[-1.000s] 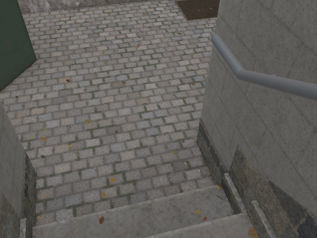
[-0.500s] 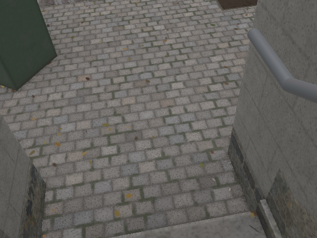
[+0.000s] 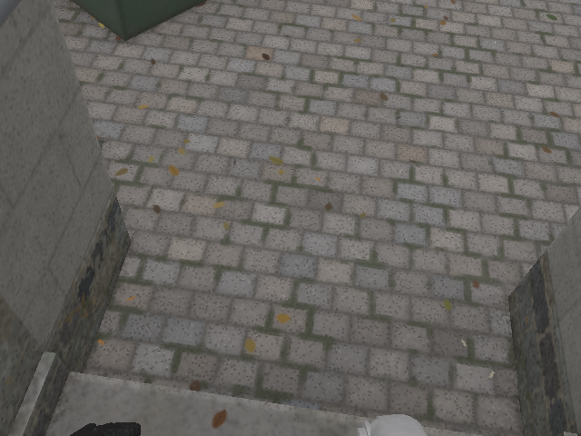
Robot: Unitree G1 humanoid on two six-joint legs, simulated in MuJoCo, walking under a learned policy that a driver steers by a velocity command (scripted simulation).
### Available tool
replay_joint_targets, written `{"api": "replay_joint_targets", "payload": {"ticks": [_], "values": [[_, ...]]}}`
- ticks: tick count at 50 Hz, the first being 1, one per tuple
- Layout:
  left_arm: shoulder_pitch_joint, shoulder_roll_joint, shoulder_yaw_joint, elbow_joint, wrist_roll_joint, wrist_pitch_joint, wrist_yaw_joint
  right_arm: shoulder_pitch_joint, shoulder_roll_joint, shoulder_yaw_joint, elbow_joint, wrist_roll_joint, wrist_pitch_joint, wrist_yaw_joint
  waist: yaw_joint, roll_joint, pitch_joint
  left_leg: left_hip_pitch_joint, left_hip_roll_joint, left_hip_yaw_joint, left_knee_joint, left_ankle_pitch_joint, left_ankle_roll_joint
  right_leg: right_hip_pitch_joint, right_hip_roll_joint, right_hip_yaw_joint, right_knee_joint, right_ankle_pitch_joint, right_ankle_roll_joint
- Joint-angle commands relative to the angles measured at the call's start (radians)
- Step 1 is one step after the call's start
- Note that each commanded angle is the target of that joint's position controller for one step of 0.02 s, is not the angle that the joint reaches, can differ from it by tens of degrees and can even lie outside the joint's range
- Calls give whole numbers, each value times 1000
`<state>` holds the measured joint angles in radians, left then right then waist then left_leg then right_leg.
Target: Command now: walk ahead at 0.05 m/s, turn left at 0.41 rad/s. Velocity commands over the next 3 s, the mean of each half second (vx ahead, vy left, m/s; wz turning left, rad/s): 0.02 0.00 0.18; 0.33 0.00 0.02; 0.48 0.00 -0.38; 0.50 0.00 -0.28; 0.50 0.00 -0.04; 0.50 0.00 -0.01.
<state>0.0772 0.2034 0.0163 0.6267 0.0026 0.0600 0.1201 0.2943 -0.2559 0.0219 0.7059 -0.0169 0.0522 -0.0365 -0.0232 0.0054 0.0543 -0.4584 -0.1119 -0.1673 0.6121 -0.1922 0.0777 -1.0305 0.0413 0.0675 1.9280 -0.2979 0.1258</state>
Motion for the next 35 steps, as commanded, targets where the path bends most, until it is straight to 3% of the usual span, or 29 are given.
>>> {"api": "replay_joint_targets", "payload": {"ticks": [1,3,5,8,9,10,11,12,13,14,15,16,17,18,19,20,22,23,24,26,28,30,31,34,35], "values": [[9,-31,-17,-142,17,17,-8,-1,-105,1,-90,9,8,-54,39,86,-203,208,220,-254,-43,476,192,-10,37,-28,-122,161,38],[-17,-24,-20,-169,34,22,-22,5,-104,-2,-88,10,21,-71,28,113,-213,248,207,-245,-66,338,165,48,29,-17,-332,210,43],[-16,-3,-12,-182,30,11,-37,-2,-105,-7,-71,11,23,-73,38,130,-215,226,220,-282,-88,330,181,179,9,4,-445,236,42],[-55,21,-13,-191,27,-12,-69,-21,-124,-37,-73,4,37,-68,10,151,-155,266,250,-327,-165,256,213,304,-30,28,-703,125,-17],[-72,34,-11,-185,22,-20,-79,-33,-120,-42,-83,0,42,-66,-6,147,-117,230,246,-325,-192,220,216,373,-35,18,-808,88,-36],[-18,59,5,-134,13,-32,-90,-63,-106,-44,-80,-2,33,-58,22,115,-131,98,219,-305,-135,272,206,550,-25,-21,-791,151,-28],[-34,42,-6,-159,2,-35,-98,-74,-101,-44,-87,19,33,-51,6,165,-75,128,216,-291,-194,299,199,556,-27,-25,-1004,18,-62],[-19,27,-8,-141,-8,-39,-107,-55,-95,-46,-79,12,32,-46,-5,185,-70,109,208,-316,-216,291,195,662,-15,-38,-1098,-11,-78],[57,11,-5,-104,-21,-41,-113,-67,-82,-45,-81,13,26,-45,39,167,-62,89,190,-311,-204,270,170,765,-13,-49,-1265,19,-108],[137,0,-1,-56,-26,-43,-116,-58,-42,-36,-73,14,19,-39,63,132,-53,61,161,-294,-179,214,141,867,-7,-72,-1398,73,-128],[213,47,8,-20,2,-36,-119,5,-4,-32,-62,5,9,-22,38,26,-78,11,99,-229,-45,92,92,994,-70,-7,-1403,184,-163],[269,89,16,-12,28,-26,-122,73,29,-28,-55,1,-5,-15,-1,-173,-120,-128,8,-191,64,-260,10,1102,-220,172,-1401,498,-254],[263,93,23,16,37,-32,-128,6,-24,-56,-79,40,-26,-10,13,-319,-74,-214,12,-148,32,-386,-36,1005,-343,433,-1584,334,-383],[210,69,17,7,30,-36,-127,-54,-76,-76,-66,37,-36,-13,21,-250,-21,-210,76,-94,34,-325,-59,957,-337,459,-1640,158,-391],[159,37,6,8,17,-35,-125,-77,-65,-82,-46,23,-32,-9,11,-203,-14,-120,122,-50,-14,-218,-73,894,-297,408,-1656,23,-352],[137,32,3,8,8,-29,-126,-72,-27,-76,-10,7,-22,4,6,-158,-28,36,120,-22,-34,-134,-74,793,-241,341,-1681,-75,-315],[117,63,9,22,1,-33,-120,-54,36,-65,23,-6,-10,23,-25,-138,-21,222,106,19,-23,-26,-78,648,-178,246,-1730,-199,-243],[146,82,17,36,5,-35,-119,-53,40,-63,35,-6,-12,28,-14,-132,-7,245,102,20,-53,18,-76,637,-157,208,-1742,-213,-222],[159,75,13,39,4,-40,-121,-53,36,-64,38,-11,-14,29,-13,-135,-19,263,101,22,-78,23,-77,648,-149,207,-1750,-262,-219],[168,56,6,22,8,-45,-127,-52,11,-67,51,-3,-10,23,9,-145,-18,265,109,38,-108,-18,-75,672,-143,217,-1756,-331,-232],[226,91,18,21,-1,-49,-129,-69,-10,-75,59,5,-17,16,43,-106,-24,243,100,78,-99,-106,-70,707,-149,256,-1751,-376,-261],[238,134,32,18,-6,-51,-115,-82,-23,-83,65,17,-36,13,49,-93,-7,161,93,93,-102,-133,-58,751,-173,264,-1761,-408,-292],[259,139,38,20,-8,-54,-114,-90,-23,-83,65,26,-45,16,58,-94,-2,133,88,112,-90,-150,-48,774,-181,267,-1760,-410,-305],[291,139,45,48,-22,-59,-106,-70,-12,-87,94,18,-81,20,53,-93,8,108,98,145,-80,-181,-27,818,-190,271,-1728,-393,-325],[302,146,51,59,-34,-60,-103,-41,-5,-90,117,27,-89,18,47,-94,12,96,99,170,-56,-200,-24,829,-202,274,-1709,-391,-334]]}}
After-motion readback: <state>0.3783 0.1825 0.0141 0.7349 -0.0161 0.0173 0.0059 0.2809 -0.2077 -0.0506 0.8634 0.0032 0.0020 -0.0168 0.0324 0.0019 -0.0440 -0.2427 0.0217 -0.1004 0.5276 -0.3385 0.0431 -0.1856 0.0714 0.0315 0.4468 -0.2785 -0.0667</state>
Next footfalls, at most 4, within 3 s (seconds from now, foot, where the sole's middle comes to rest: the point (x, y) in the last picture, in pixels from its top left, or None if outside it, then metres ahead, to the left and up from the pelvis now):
0.28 right None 0.10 -0.16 -0.77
1.22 right None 0.39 -0.13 -0.94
1.66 left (265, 345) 0.77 0.03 -1.11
2.14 right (346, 273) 1.02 -0.23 -1.11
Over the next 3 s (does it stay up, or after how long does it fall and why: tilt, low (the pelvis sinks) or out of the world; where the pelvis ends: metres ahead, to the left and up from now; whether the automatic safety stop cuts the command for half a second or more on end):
stays up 1.33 -0.20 -0.32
